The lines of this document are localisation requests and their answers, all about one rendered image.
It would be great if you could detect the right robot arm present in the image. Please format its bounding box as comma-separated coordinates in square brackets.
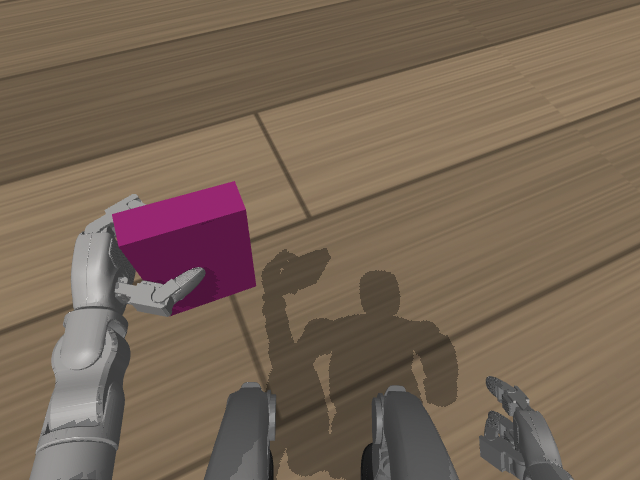
[523, 463, 574, 480]

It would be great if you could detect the carton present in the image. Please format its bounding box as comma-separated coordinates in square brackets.
[112, 181, 256, 316]

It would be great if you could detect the right robot hand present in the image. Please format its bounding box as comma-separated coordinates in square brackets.
[479, 376, 563, 480]

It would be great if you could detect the left robot hand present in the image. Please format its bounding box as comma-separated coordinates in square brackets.
[71, 194, 206, 317]

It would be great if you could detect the left robot arm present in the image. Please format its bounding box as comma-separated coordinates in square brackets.
[29, 306, 131, 480]

